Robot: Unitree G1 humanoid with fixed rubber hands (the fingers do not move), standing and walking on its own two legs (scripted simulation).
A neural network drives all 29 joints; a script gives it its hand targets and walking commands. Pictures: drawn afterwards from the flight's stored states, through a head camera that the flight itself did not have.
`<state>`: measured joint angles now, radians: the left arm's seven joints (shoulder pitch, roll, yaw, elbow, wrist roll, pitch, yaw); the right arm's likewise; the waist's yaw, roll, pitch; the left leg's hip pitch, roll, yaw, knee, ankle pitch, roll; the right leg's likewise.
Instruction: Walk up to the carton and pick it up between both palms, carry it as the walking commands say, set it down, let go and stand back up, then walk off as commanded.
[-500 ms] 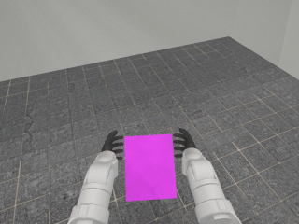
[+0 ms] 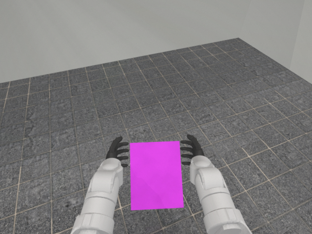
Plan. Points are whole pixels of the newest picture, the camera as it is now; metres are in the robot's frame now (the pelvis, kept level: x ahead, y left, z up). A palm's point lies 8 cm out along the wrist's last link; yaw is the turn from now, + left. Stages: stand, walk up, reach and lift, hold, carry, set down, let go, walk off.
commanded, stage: carry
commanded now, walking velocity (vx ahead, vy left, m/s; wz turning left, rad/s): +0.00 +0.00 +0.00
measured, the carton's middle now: (155, 170) +0.32 +0.00 -0.10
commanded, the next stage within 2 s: hold in 0.12 s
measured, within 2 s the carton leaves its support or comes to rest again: neither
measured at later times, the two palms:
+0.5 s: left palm (126, 156) +0.30 +0.08 +0.04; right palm (212, 158) +0.29 -0.15 +0.03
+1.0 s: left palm (125, 172) +0.30 +0.09 -0.06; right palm (199, 167) +0.31 -0.14 -0.06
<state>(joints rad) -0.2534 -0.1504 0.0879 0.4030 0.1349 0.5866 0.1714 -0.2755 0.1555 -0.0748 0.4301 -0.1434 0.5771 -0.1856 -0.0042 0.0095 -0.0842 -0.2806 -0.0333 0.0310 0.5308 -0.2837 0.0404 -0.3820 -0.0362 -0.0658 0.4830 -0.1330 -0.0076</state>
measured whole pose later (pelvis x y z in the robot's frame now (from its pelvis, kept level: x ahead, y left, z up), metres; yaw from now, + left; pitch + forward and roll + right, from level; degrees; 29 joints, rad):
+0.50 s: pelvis -0.02 -0.02 +0.00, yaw +5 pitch -7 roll +0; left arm -0.52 -0.24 0.29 0.68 0.36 0.62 0.09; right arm -0.43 0.21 -0.35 0.49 -0.38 0.70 -0.06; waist -0.07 0.03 0.03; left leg -0.13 -0.05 -0.06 0.53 -0.27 0.02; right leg -0.22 0.03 0.11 0.51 -0.17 0.02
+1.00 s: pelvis -0.03 -0.05 -0.02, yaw +6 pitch +7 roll +0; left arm -0.57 -0.22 0.43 0.78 0.38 0.23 0.07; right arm -0.53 0.24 -0.43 0.70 -0.34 0.28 -0.22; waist 0.00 0.00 0.07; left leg -0.55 -0.02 -0.10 0.75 -0.31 0.00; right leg -0.61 0.07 0.06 0.68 -0.18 -0.01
